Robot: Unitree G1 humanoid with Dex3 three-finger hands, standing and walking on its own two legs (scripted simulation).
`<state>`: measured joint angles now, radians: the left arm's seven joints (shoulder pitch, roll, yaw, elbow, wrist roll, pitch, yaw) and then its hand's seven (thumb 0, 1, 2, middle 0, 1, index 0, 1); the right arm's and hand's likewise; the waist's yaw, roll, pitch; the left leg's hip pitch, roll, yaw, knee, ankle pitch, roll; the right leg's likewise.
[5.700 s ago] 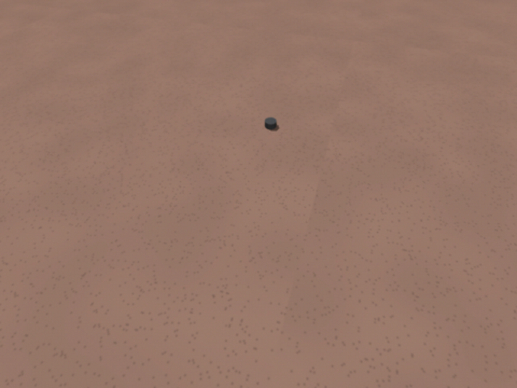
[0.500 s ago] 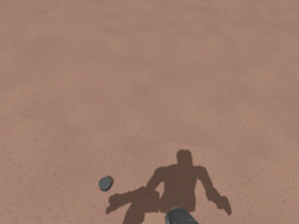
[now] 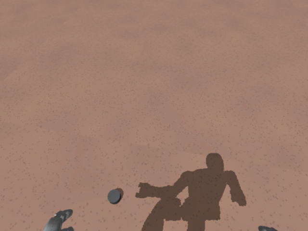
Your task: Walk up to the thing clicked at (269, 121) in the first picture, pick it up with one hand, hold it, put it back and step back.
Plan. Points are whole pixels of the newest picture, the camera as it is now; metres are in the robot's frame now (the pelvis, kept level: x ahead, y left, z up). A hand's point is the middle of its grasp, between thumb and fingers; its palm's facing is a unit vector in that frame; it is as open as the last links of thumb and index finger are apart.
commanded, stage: walk up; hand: left
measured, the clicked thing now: (114, 196) +0.40 +0.27 -0.74
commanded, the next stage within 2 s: stand in 1.40 s
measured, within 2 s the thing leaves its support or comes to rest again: neither
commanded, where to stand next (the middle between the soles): +0.03 +0.00 m, yaw +4 degrees
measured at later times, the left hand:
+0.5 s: hand out of the picture +0.08 +0.27 -0.14, palm faces +0.05 -0.95 -0.32, open 7.4 cm
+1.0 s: hand out of the picture +0.05 +0.28 -0.14, palm faces +0.10 -0.95 -0.31, open 7.4 cm
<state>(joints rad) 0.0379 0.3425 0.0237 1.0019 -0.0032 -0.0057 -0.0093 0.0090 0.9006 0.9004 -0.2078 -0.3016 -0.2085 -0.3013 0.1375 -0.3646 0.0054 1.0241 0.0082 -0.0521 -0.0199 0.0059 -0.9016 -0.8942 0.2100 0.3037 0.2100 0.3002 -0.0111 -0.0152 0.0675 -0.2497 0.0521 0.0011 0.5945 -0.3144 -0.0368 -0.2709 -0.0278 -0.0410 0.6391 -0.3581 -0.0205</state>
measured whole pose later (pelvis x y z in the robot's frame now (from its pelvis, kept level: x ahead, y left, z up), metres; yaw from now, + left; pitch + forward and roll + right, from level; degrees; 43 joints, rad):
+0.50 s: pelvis -0.02 +0.01 +0.01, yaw +2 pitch -2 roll +0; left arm 0.05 0.36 0.05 1.09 0.01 0.03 -0.03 0.01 0.90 0.90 -0.21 -0.30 -0.21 -0.30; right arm 0.14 -0.36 0.00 1.12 -0.01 -0.03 -0.01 0.01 -0.90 -0.89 0.21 0.30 0.21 0.30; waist 0.00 -0.02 0.08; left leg -0.20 0.05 -0.03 0.46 -0.24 -0.05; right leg -0.19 -0.03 -0.08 0.48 -0.26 -0.01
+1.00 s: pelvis -0.01 +0.02 +0.02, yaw +4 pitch -2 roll -1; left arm 0.08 0.35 0.05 1.11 0.02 0.02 -0.03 0.01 0.90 0.90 -0.21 -0.30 -0.21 -0.30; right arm 0.10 -0.35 0.00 1.09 -0.01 -0.03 -0.01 0.01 -0.90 -0.89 0.21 0.30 0.21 0.30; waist 0.02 -0.01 0.06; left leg -0.19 0.03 -0.06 0.43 -0.22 -0.04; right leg -0.15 -0.05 -0.11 0.41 -0.24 0.01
